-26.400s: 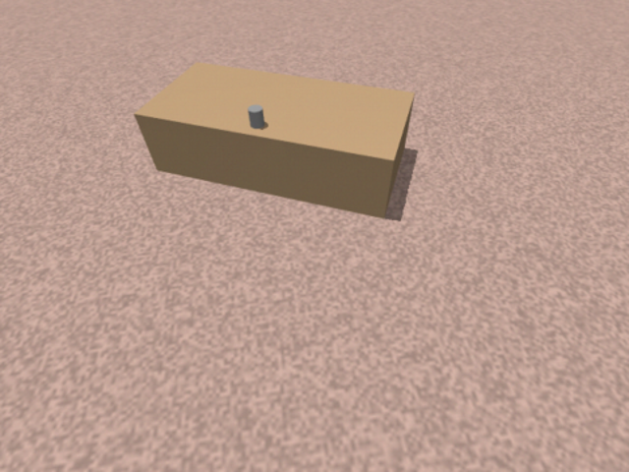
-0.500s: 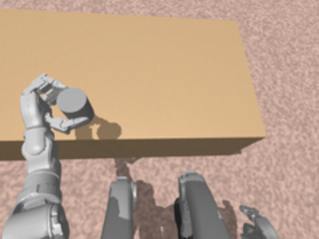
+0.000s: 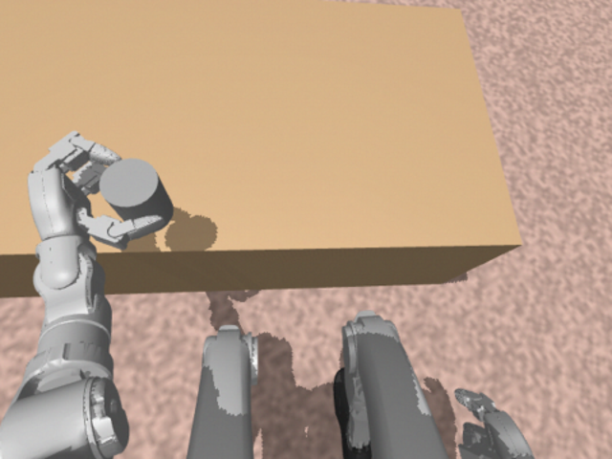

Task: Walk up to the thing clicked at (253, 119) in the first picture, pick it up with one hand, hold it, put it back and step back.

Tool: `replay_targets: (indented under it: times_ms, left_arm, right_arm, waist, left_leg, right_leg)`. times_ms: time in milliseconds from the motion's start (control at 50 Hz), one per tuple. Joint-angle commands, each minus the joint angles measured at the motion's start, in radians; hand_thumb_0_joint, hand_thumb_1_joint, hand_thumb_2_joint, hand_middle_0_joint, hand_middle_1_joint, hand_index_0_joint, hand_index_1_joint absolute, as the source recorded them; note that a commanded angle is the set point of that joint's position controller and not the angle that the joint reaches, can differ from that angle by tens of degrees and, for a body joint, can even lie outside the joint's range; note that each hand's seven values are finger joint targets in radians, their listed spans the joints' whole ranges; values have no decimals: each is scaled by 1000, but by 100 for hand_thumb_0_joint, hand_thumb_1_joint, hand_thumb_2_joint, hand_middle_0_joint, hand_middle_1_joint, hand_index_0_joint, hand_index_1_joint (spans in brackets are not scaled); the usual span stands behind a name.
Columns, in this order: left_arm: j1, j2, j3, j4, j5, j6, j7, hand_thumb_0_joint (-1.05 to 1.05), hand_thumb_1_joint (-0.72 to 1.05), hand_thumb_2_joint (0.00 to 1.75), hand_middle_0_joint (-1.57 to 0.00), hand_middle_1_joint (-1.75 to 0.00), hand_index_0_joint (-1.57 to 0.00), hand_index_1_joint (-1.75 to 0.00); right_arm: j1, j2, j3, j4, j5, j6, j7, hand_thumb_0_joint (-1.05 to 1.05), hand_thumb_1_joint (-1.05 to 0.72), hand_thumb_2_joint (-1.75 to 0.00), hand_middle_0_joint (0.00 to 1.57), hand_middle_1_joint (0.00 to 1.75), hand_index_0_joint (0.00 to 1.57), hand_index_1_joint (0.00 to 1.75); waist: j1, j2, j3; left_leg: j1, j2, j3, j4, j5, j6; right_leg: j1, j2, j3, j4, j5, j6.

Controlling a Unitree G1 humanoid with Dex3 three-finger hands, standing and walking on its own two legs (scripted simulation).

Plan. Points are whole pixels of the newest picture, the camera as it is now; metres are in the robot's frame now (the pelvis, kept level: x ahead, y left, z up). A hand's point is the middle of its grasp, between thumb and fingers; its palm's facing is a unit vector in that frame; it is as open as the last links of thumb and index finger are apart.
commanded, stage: lower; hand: left
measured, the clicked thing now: (139, 198) +0.44 +0.20 -0.02
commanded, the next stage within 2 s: loosen in 1.22 s
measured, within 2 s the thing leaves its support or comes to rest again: rests again in 1.20 s
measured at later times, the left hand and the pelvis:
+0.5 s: hand (127, 207) +0.45 +0.24 -0.07, palm faces +0.22 -0.98 -0.03, open 10.1 cm; pelvis -0.02 +0.00 -0.06, yaw +0 degrees
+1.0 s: hand (135, 215) +0.46 +0.24 -0.10, palm faces +0.21 -0.98 -0.03, open 10.1 cm; pelvis -0.02 +0.00 -0.09, yaw +0 degrees
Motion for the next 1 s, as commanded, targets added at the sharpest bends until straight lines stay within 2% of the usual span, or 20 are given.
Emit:
replay_targets:
  times_ms: [0, 40, 80, 120, 160, 280, 380, 440, 480, 500, 540, 580, 660, 740, 780, 820, 860, 920, 940, 980]
  left_arm:
    - [-320, 223, 44, -201, -12, -104, -8, 0, -9, 126, -137, -148, -138, -149]
    - [-353, 255, 57, -227, -13, -108, -15, 0, -6, 126, -135, -146, -136, -148]
    - [-356, 229, 40, -209, -16, -105, -21, 0, -7, 127, -135, -146, -135, -148]
    - [-413, 276, 66, -270, -15, -110, -18, 0, -10, 126, -136, -146, -136, -148]
    - [-403, 250, 51, -251, -20, -101, -26, 0, -8, 125, -133, -144, -133, -146]
    - [-391, 261, 68, -224, -13, -84, -25, 0, -13, 123, -132, -142, -132, -144]
    - [-392, 282, 72, -184, -7, -76, -29, 0, -13, 123, -134, -144, -135, -146]
    - [-405, 299, 83, -188, -13, -77, -32, 0, -10, 123, -136, -144, -136, -145]
    - [-422, 275, 70, -199, -14, -79, -39, 0, -8, 125, -136, -145, -136, -147]
    - [-419, 303, 85, -197, -4, -77, -35, 0, -10, 124, -136, -145, -136, -146]
    - [-431, 271, 64, -194, -3, -77, -35, 0, -7, 125, -134, -144, -135, -145]
    - [-424, 306, 83, -192, 4, -77, -32, 0, -11, 123, -135, -144, -135, -145]
    - [-432, 273, 63, -201, -4, -75, -33, 0, -7, 124, -135, -144, -136, -145]
    - [-424, 282, 63, -209, 3, -74, -32, 0, -6, 125, -134, -143, -134, -145]
    - [-428, 309, 82, -219, 4, -74, -27, 0, -8, 124, -135, -143, -135, -145]
    - [-423, 266, 62, -209, 5, -71, -30, 0, -5, 124, -134, -143, -134, -144]
    - [-420, 276, 72, -210, 4, -71, -25, 0, -4, 124, -132, -141, -132, -143]
    - [-427, 249, 47, -182, 7, -75, -26, 0, -4, 124, -133, -142, -134, -144]
    - [-423, 283, 73, -196, 7, -78, -20, 0, -4, 125, -133, -142, -133, -144]
    - [-431, 285, 71, -202, 12, -82, -20, 0, -6, 125, -134, -143, -134, -145]
  right_arm:
    - [108, -186, -71, -68, -5, -27, -14, 0, -93, -91, 20, 30, 20, 30]
    - [111, -195, -68, -68, -8, -25, -13, 0, -93, -91, 20, 30, 20, 30]
    - [112, -200, -67, -63, -6, -26, -13, 0, -94, -91, 20, 30, 20, 30]
    - [121, -204, -70, -63, -9, -23, -15, 0, -94, -91, 20, 30, 20, 30]
    - [124, -207, -68, -53, -8, -22, -14, 0, -94, -91, 20, 30, 20, 30]
    - [127, -211, -67, -46, -7, -11, -13, 0, -94, -91, 20, 30, 20, 30]
    - [116, -211, -67, -50, -6, -11, -15, 0, -93, -91, 20, 30, 20, 30]
    - [118, -212, -62, -53, -7, -12, -14, 0, -93, -91, 20, 30, 20, 30]
    - [124, -214, -60, -51, -8, -12, -12, 0, -93, -91, 20, 30, 20, 30]
    - [118, -216, -65, -53, -9, -11, -13, 0, -93, -91, 20, 30, 20, 30]
    - [126, -217, -62, -48, -10, -11, -12, 0, -92, -91, 20, 30, 20, 30]
    - [117, -219, -63, -49, -11, -8, -14, 0, -93, -91, 20, 30, 20, 30]
    - [120, -224, -63, -52, -7, -9, -10, 0, -93, -91, 20, 30, 20, 30]
    - [128, -221, -62, -50, -9, -5, -10, 0, -93, -91, 20, 30, 20, 30]
    - [126, -223, -62, -46, -10, -2, -12, 0, -93, -91, 20, 30, 20, 30]
    - [133, -221, -62, -43, -12, 0, -10, 0, -93, -91, 20, 30, 20, 30]
    - [133, -228, -63, -41, -10, 0, -8, 0, -92, -91, 20, 30, 20, 30]
    - [123, -223, -62, -46, -11, 3, -8, 0, -93, -91, 20, 30, 20, 30]
    - [126, -226, -62, -41, -12, 3, -8, 0, -92, -91, 20, 30, 20, 30]
    - [126, -223, -61, -41, -15, 5, -5, 0, -92, -91, 20, 30, 20, 30]
  waist:
    - [2, 112, -573]
    - [4, 150, -612]
    - [-5, 150, -619]
    - [5, 191, -658]
    - [-10, 198, -643]
    - [-9, 176, -625]
    - [-20, 117, -569]
    - [-16, 100, -599]
    - [-20, 149, -602]
    - [-13, 144, -596]
    - [-23, 169, -585]
    - [-11, 167, -584]
    - [-26, 182, -589]
    - [-25, 169, -602]
    - [-9, 177, -620]
    - [-27, 178, -617]
    - [-23, 185, -603]
    - [-44, 170, -565]
    - [-27, 155, -574]
    - [-24, 169, -587]
  left_leg:
    - [300, 4, 68, -210, 180, 53]
    - [320, 3, 68, -196, 206, 49]
    - [333, 5, 62, -179, 237, 47]
    - [345, 4, 66, -167, 237, 46]
    - [341, 5, 61, -156, 246, 44]
    - [284, 4, 68, -121, 229, 47]
    - [175, -2, 82, -93, 104, 60]
    - [152, -4, 86, -66, 123, 63]
    - [189, -2, 77, -68, 169, 52]
    - [176, -2, 81, -66, 140, 56]
    - [196, 1, 74, -69, 138, 49]
    - [182, -1, 76, -64, 112, 53]
    - [189, 0, 62, -64, 109, 49]
    - [172, -3, 76, -41, 142, 51]
    - [174, -6, 80, -28, 163, 52]
    - [183, -5, 77, -23, 191, 49]
    - [190, -4, 68, -24, 198, 46]
    - [154, -5, 65, -23, 136, 50]
    - [140, -6, 76, -17, 131, 53]
    - [147, -7, 81, -12, 142, 52]
  right_leg:
    - [347, 16, -23, -156, 156, -72]
    - [342, 13, -25, -128, 176, -74]
    - [308, 11, -31, -101, 195, -75]
    - [298, 9, -26, -89, 194, -76]
    - [276, 8, -34, -70, 199, -78]
    - [251, 6, -38, -36, 188, -76]
    - [238, 10, -33, -49, 96, -67]
    - [261, 9, -32, -30, 112, -63]
    - [213, 7, -41, 4, 145, -70]
    - [209, 8, -38, -3, 120, -69]
    - [172, 7, -47, 13, 119, -73]
    - [171, 7, -45, 11, 100, -72]
    - [146, 4, -55, 37, 99, -72]
    - [170, 4, -49, 37, 123, -71]
    - [173, 5, -43, 45, 143, -73]
    - [170, 3, -47, 53, 170, -73]
    - [131, 2, -53, 70, 168, -76]
    - [115, 1, -56, 63, 121, -72]
    - [145, 3, -51, 56, 118, -70]
    - [136, 3, -49, 62, 124, -71]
